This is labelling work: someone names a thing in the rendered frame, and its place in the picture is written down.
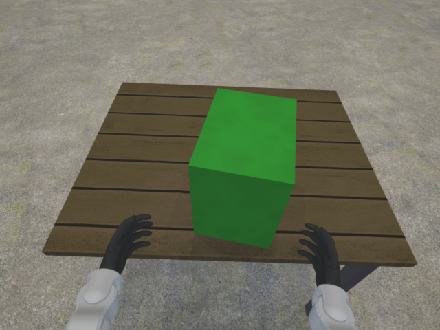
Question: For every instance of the table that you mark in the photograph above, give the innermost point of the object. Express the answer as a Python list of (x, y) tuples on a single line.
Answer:
[(138, 165)]

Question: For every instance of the right robot hand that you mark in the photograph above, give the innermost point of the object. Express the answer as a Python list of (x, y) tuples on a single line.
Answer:
[(325, 262)]

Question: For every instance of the left robot hand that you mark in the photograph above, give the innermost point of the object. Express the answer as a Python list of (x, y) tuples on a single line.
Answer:
[(121, 245)]

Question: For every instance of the carton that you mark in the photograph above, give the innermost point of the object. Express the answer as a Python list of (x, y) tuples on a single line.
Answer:
[(242, 170)]

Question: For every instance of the right robot forearm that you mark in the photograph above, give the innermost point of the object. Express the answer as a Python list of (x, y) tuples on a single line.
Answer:
[(331, 309)]

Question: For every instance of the left robot forearm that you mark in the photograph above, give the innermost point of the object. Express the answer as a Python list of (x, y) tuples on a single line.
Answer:
[(97, 302)]

